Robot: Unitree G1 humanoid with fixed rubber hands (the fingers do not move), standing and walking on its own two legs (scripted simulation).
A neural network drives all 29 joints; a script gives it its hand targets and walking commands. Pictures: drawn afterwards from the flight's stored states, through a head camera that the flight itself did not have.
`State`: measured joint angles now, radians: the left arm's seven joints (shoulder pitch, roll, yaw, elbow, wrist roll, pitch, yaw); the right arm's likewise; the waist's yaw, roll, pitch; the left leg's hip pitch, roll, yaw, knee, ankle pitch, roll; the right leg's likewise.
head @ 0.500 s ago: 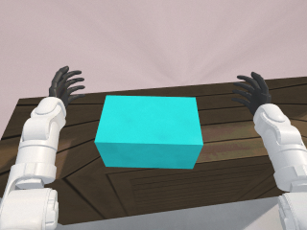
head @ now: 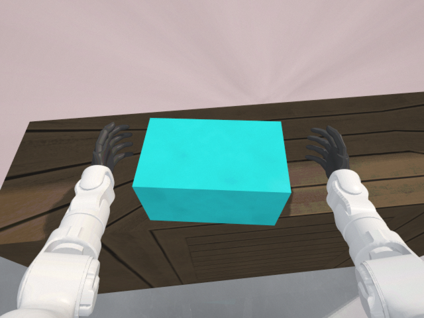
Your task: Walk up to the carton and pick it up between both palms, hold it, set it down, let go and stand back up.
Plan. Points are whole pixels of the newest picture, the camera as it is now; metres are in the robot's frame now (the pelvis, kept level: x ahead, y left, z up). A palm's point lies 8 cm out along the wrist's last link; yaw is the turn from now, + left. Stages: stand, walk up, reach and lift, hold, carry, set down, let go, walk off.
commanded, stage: reach and lift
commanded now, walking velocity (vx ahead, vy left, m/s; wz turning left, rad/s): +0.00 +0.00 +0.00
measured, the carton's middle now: (213, 172) +0.40 +0.04 -0.01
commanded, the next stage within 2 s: none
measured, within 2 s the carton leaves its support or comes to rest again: neither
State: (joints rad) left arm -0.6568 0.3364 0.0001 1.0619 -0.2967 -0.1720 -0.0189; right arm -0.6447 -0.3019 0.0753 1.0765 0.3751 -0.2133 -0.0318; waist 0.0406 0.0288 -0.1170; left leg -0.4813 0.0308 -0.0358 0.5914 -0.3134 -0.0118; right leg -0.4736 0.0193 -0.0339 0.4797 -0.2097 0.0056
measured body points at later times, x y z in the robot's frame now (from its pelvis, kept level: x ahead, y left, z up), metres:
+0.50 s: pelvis -0.04 -0.02 -0.04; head +0.03 -0.02 +0.41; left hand +0.39 +0.23 +0.03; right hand +0.41 -0.21 +0.03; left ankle -0.02 +0.12 -0.73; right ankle +0.01 -0.13 -0.73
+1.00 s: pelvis -0.04 -0.02 -0.03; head +0.03 -0.01 +0.41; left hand +0.39 +0.22 +0.02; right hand +0.42 -0.17 +0.03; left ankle -0.02 +0.12 -0.73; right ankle +0.01 -0.13 -0.73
